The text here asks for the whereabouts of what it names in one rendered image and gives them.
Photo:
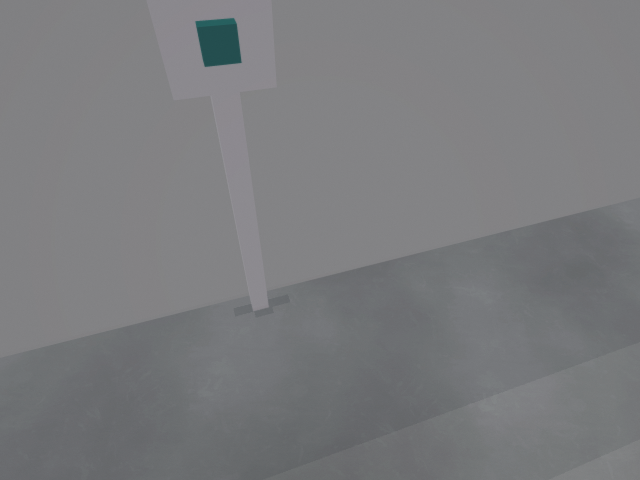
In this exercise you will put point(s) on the button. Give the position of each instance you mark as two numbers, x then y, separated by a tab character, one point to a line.
219	42

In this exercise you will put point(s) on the panel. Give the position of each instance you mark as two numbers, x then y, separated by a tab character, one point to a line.
177	36

